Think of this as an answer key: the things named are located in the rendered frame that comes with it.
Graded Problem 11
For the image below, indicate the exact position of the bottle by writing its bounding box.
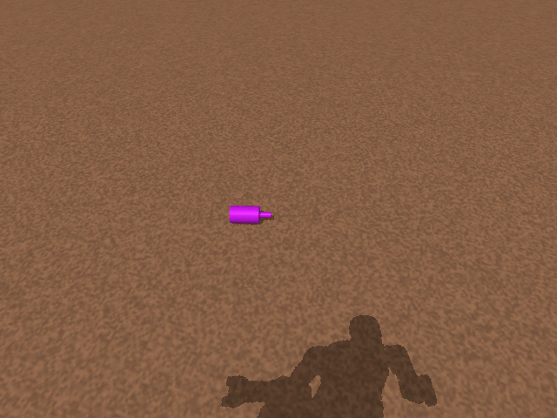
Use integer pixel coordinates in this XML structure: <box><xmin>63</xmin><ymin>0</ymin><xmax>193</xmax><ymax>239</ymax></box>
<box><xmin>229</xmin><ymin>206</ymin><xmax>272</xmax><ymax>224</ymax></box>

